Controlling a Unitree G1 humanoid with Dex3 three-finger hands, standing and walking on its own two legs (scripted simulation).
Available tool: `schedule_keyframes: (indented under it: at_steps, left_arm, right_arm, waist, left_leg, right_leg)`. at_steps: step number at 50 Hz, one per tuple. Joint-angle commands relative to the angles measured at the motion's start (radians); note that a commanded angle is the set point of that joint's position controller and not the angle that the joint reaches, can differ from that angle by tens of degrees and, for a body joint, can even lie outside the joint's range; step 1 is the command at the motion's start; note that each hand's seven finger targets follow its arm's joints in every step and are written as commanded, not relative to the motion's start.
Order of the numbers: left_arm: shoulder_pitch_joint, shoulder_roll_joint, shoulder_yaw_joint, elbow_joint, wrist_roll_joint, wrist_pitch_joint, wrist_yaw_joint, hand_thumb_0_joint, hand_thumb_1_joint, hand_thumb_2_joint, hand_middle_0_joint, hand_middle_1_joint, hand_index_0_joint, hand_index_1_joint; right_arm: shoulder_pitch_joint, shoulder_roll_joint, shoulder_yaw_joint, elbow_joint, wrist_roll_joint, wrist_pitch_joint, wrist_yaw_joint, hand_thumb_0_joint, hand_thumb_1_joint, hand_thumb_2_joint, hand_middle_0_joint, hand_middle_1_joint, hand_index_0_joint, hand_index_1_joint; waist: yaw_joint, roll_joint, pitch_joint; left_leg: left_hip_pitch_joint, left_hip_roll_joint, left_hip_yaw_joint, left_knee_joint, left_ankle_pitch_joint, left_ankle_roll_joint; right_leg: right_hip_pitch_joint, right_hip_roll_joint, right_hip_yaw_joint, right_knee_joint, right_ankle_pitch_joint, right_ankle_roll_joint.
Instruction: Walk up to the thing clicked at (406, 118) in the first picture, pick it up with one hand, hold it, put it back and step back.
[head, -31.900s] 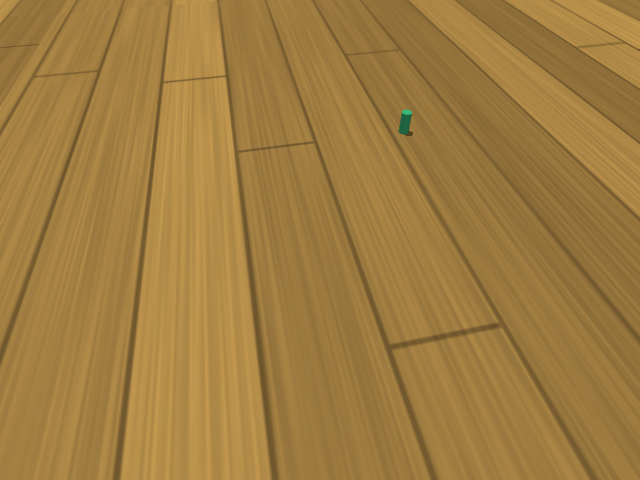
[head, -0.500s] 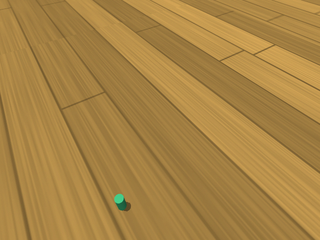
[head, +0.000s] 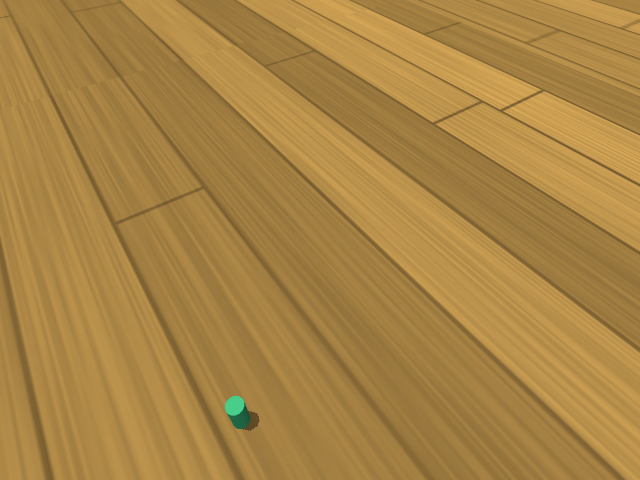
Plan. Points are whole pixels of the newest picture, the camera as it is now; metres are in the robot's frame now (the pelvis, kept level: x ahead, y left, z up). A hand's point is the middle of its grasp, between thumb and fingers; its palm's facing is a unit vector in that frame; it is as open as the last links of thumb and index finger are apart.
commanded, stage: stand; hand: left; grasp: from the side
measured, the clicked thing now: (238, 412) +0.43 +0.26 -0.72
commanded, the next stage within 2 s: step back in 0.34 s
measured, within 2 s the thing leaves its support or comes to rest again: neither
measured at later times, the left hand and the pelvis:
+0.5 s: hand out of the picture +0.07 +0.26 -0.16, palm faces +0.00 -0.92 -0.38, open 7.4 cm; pelvis -0.02 -0.01 -0.01, yaw +0 degrees
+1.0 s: hand out of the picture +0.04 +0.29 -0.18, palm faces +0.01 -0.94 -0.34, open 7.4 cm; pelvis -0.10 +0.03 -0.02, yaw +2 degrees
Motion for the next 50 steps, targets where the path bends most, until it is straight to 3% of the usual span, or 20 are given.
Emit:
schedule_keyframes:
  at_steps: [1, 16, 17, 18, 26, 28, 30, 31, 32, 35, 37, 40, 42, 43, 44, 45, 46, 47, 49, 50]
  left_arm:
    - [-0.034, 0.208, 0.036, -0.061, -0.007, -0.016, 0.009, 0.0, 0.9, 0.9, -0.2, -0.3, -0.2, -0.3]
    - [-0.023, 0.215, 0.036, -0.06, -0.008, -0.014, 0.009, 0.0, 0.9, 0.9, -0.2, -0.3, -0.2, -0.3]
    - [-0.02, 0.288, 0.079, -0.082, -0.029, -0.005, 0.014, 0.0, 0.9, 0.9, -0.2, -0.3, -0.2, -0.3]
    - [-0.004, 0.278, 0.08, -0.097, -0.031, 0.0, 0.018, 0.0, 0.9, 0.9, -0.2, -0.3, -0.2, -0.3]
    - [0.046, 0.239, 0.082, -0.17, -0.01, 0.024, 0.014, 0.0, 0.9, 0.9, -0.2, -0.3, -0.2, -0.3]
    - [0.059, 0.275, 0.094, -0.187, -0.005, 0.022, 0.013, 0.0, 0.9, 0.9, -0.2, -0.3, -0.2, -0.3]
    - [0.018, 0.362, 0.119, -0.219, 0.004, 0.018, 0.015, 0.0, 0.9, 0.9, -0.2, -0.3, -0.2, -0.3]
    - [0.002, 0.388, 0.127, -0.249, 0.019, 0.012, 0.019, 0.0, 0.9, 0.9, -0.2, -0.3, -0.2, -0.3]
    - [-0.026, 0.379, 0.131, -0.266, 0.026, 0.01, 0.022, 0.0, 0.9, 0.9, -0.2, -0.3, -0.2, -0.3]
    - [-0.111, 0.304, 0.116, -0.306, 0.023, 0.017, 0.025, 0.0, 0.9, 0.9, -0.2, -0.3, -0.2, -0.3]
    - [-0.117, 0.309, 0.119, -0.336, 0.028, 0.022, 0.03, 0.0, 0.9, 0.9, -0.2, -0.3, -0.2, -0.3]
    - [-0.069, 0.293, 0.124, -0.348, 0.015, 0.037, 0.037, 0.0, 0.9, 0.9, -0.2, -0.3, -0.2, -0.3]
    - [-0.063, 0.295, 0.117, -0.347, -0.01, 0.054, 0.027, 0.0, 0.9, 0.9, -0.2, -0.3, -0.2, -0.3]
    - [-0.03, 0.261, 0.107, -0.352, -0.017, 0.066, 0.021, 0.0, 0.9, 0.9, -0.2, -0.3, -0.2, -0.3]
    - [0.024, 0.204, 0.098, -0.361, -0.024, 0.07, 0.019, 0.0, 0.9, 0.9, -0.2, -0.3, -0.2, -0.3]
    - [-0.022, 0.219, 0.103, -0.36, -0.022, 0.071, 0.031, 0.0, 0.9, 0.9, -0.2, -0.3, -0.2, -0.3]
    - [-0.077, 0.233, 0.111, -0.368, -0.006, 0.066, 0.044, 0.0, 0.9, 0.9, -0.2, -0.3, -0.2, -0.3]
    - [-0.111, 0.26, 0.117, -0.358, 0.001, 0.066, 0.043, 0.0, 0.9, 0.9, -0.2, -0.3, -0.2, -0.3]
    - [-0.02, 0.231, 0.106, -0.344, -0.024, 0.062, 0.034, 0.0, 0.9, 0.9, -0.2, -0.3, -0.2, -0.3]
    - [0.024, 0.223, 0.104, -0.345, -0.024, 0.062, 0.033, 0.0, 0.9, 0.9, -0.2, -0.3, -0.2, -0.3]
  right_arm:
    - [-0.043, -0.206, -0.035, -0.05, 0.0, -0.023, -0.014, 0.0, -0.9, -0.9, 0.2, 0.3, 0.2, 0.3]
    - [-0.044, -0.21, -0.032, -0.048, 0.002, -0.02, -0.013, 0.0, -0.9, -0.9, 0.2, 0.3, 0.2, 0.3]
    - [-0.074, -0.263, -0.053, -0.068, 0.008, 0.001, -0.007, 0.0, -0.9, -0.9, 0.2, 0.3, 0.2, 0.3]
    - [-0.061, -0.258, -0.056, -0.086, 0.014, 0.009, -0.006, 0.0, -0.9, -0.9, 0.2, 0.3, 0.2, 0.3]
    - [-0.083, -0.278, -0.091, -0.176, 0.016, 0.037, -0.001, 0.0, -0.9, -0.9, 0.2, 0.3, 0.2, 0.3]
    - [-0.094, -0.247, -0.088, -0.203, 0.019, 0.047, 0.001, 0.0, -0.9, -0.9, 0.2, 0.3, 0.2, 0.3]
    - [-0.076, -0.202, -0.079, -0.213, 0.016, 0.058, 0.003, 0.0, -0.9, -0.9, 0.2, 0.3, 0.2, 0.3]
    - [-0.062, -0.208, -0.08, -0.229, 0.006, 0.069, 0.002, 0.0, -0.9, -0.9, 0.2, 0.3, 0.2, 0.3]
    - [-0.019, -0.215, -0.082, -0.22, 0.008, 0.073, 0.002, 0.0, -0.9, -0.9, 0.2, 0.3, 0.2, 0.3]
    - [0.049, -0.228, -0.082, -0.212, 0.033, 0.067, 0.003, 0.0, -0.9, -0.9, 0.2, 0.3, 0.2, 0.3]
    - [0.088, -0.248, -0.079, -0.222, 0.033, 0.061, -0.003, 0.0, -0.9, -0.9, 0.2, 0.3, 0.2, 0.3]
    - [0.098, -0.233, -0.073, -0.24, 0.013, 0.045, -0.01, 0.0, -0.9, -0.9, 0.2, 0.3, 0.2, 0.3]
    - [0.12, -0.222, -0.078, -0.228, -0.009, 0.03, -0.016, 0.0, -0.9, -0.9, 0.2, 0.3, 0.2, 0.3]
    - [0.11, -0.239, -0.089, -0.23, -0.026, 0.023, -0.019, 0.0, -0.9, -0.9, 0.2, 0.3, 0.2, 0.3]
    - [0.08, -0.336, -0.112, -0.252, -0.044, 0.019, -0.02, 0.0, -0.9, -0.9, 0.2, 0.3, 0.2, 0.3]
    - [0.034, -0.394, -0.12, -0.268, -0.041, 0.023, -0.015, 0.0, -0.9, -0.9, 0.2, 0.3, 0.2, 0.3]
    - [0.062, -0.426, -0.129, -0.288, -0.034, 0.021, -0.017, 0.0, -0.9, -0.9, 0.2, 0.3, 0.2, 0.3]
    - [0.038, -0.38, -0.123, -0.286, -0.027, 0.018, -0.022, 0.0, -0.9, -0.9, 0.2, 0.3, 0.2, 0.3]
    - [-0.047, -0.275, -0.092, -0.301, -0.036, 0.019, -0.037, 0.0, -0.9, -0.9, 0.2, 0.3, 0.2, 0.3]
    - [-0.04, -0.258, -0.093, -0.309, -0.021, 0.017, -0.042, 0.0, -0.9, -0.9, 0.2, 0.3, 0.2, 0.3]
  waist:
    - [-0.003, -0.001, -0.075]
    - [-0.005, -0.006, -0.07]
    - [0.002, -0.019, 0.031]
    - [-0.003, -0.008, 0.021]
    - [-0.001, 0.096, -0.137]
    - [0.014, 0.008, -0.137]
    - [0.027, -0.185, -0.091]
    - [0.037, -0.212, -0.074]
    - [0.014, -0.206, -0.076]
    - [-0.02, -0.182, -0.1]
    - [-0.02, -0.203, -0.119]
    - [-0.001, -0.206, -0.156]
    - [-0.024, -0.158, -0.137]
    - [-0.008, -0.065, -0.126]
    - [0.031, 0.19, -0.111]
    - [0.016, 0.206, -0.069]
    - [-0.06, 0.297, -0.075]
    - [-0.052, 0.21, -0.033]
    - [0.029, 0.16, -0.034]
    - [0.046, 0.165, -0.055]
  left_leg:
    - [0.05, 0.123, -0.108, -0.052, 0.12, 0.011]
    - [0.062, 0.126, -0.102, -0.047, 0.136, 0.013]
    - [-0.017, 0.116, -0.122, 0.041, 0.262, 0.034]
    - [-0.024, 0.12, -0.113, 0.057, 0.278, 0.044]
    - [-0.098, 0.167, -0.145, 0.124, 0.115, 0.139]
    - [-0.121, 0.079, -0.09, 0.27, -0.005, 0.096]
    - [-0.209, -0.101, -0.022, 0.562, -0.314, 0.023]
    - [-0.252, -0.108, -0.099, 0.722, -0.447, 0.028]
    - [-0.257, -0.084, -0.142, 0.777, -0.441, 0.031]
    - [-0.267, -0.107, -0.155, 0.843, -0.352, 0.016]
    - [-0.268, -0.062, -0.147, 0.726, -0.327, 0.003]
    - [-0.271, 0.005, -0.137, 0.341, -0.309, 0.015]
    - [-0.155, -0.024, -0.051, 0.047, -0.069, 0.012]
    - [-0.06, 0.017, -0.126, 0.006, 0.097, 0.007]
    - [0.044, 0.215, -0.399, 0.008, 0.384, 0.041]
    - [0.015, 0.246, -0.411, 0.069, 0.52, 0.107]
    - [-0.089, 0.349, -0.56, 0.006, 0.398, 0.206]
    - [-0.126, 0.313, -0.486, 0.004, 0.366, 0.196]
    - [0.026, 0.144, -0.224, 0.119, 0.56, 0.064]
    - [0.091, 0.14, -0.21, 0.132, 0.567, 0.045]
  right_leg:
    - [-0.017, -0.087, 0.069, -0.046, 0.112, -0.043]
    - [-0.016, -0.09, 0.067, -0.047, 0.137, -0.043]
    - [-0.111, -0.066, 0.073, 0.043, 0.257, -0.052]
    - [-0.123, -0.059, 0.058, 0.069, 0.256, -0.057]
    - [-0.11, -0.009, 0.034, 0.269, 0.09, -0.091]
    - [-0.149, -0.087, 0.132, 0.167, 0.138, -0.143]
    - [-0.177, -0.283, 0.358, -0.008, 0.225, -0.274]
    - [-0.214, -0.345, 0.423, -0.018, 0.252, -0.334]
    - [-0.228, -0.343, 0.397, 0.01, 0.268, -0.34]
    - [-0.2, -0.213, 0.209, 0.061, 0.268, -0.271]
    - [-0.147, -0.221, 0.225, 0.094, 0.234, -0.257]
    - [0.032, -0.225, 0.219, 0.207, 0.325, -0.219]
    - [0.004, -0.168, 0.148, 0.321, 0.365, -0.177]
    - [-0.11, -0.102, 0.111, 0.403, 0.243, -0.139]
    - [-0.341, 0.059, 0.05, 0.549, -0.195, -0.084]
    - [-0.44, 0.157, 0.118, 0.638, -0.403, -0.067]
    - [-0.392, 0.163, 0.192, 0.731, -0.475, -0.052]
    - [-0.378, 0.152, 0.238, 0.813, -0.418, -0.054]
    - [-0.491, 0.159, 0.234, 0.816, -0.27, -0.069]
    - [-0.504, 0.162, 0.218, 0.824, -0.239, -0.075]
